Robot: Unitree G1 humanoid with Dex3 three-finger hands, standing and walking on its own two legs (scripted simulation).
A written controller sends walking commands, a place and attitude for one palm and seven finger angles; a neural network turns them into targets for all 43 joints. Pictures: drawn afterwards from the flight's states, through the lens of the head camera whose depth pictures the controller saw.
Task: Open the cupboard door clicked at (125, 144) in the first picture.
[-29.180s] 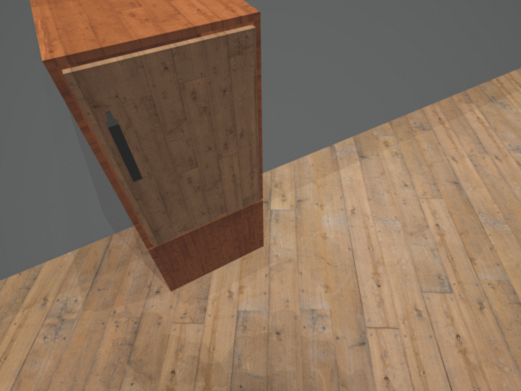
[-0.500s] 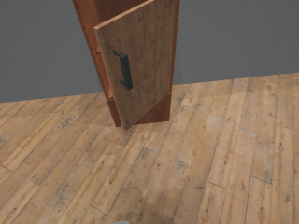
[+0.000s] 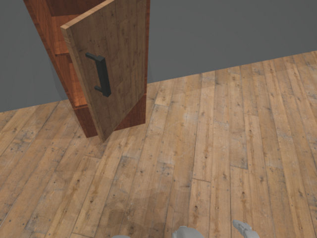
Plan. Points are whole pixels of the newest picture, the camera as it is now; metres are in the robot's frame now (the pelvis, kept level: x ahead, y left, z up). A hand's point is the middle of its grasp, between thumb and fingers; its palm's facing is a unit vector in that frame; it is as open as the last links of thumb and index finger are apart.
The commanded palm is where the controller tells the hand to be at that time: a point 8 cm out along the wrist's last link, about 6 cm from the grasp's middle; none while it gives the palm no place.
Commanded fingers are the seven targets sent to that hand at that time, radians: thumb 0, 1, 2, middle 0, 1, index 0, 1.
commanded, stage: walk to a spot facing it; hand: left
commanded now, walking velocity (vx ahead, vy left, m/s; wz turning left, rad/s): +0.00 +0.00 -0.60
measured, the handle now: (98, 75) +0.55 +0.26 +0.02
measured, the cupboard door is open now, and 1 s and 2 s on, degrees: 42 42 42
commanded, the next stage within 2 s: none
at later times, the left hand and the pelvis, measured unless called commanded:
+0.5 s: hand (113, 219) +0.17 +0.14 -0.16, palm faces -0.33 -0.92 -0.23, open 7.4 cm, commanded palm none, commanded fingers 0.00 0.90 0.90 -0.20 -0.30 -0.20 -0.30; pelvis +0.01 -0.01 +0.00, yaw -19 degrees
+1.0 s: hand (143, 201) +0.23 +0.06 -0.16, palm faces -0.57 -0.79 -0.23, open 7.4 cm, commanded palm none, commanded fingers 0.00 0.90 0.90 -0.20 -0.30 -0.20 -0.30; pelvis +0.04 -0.04 -0.01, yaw -37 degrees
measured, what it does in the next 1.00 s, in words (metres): steps on the spot, turning right: right foot, then left foot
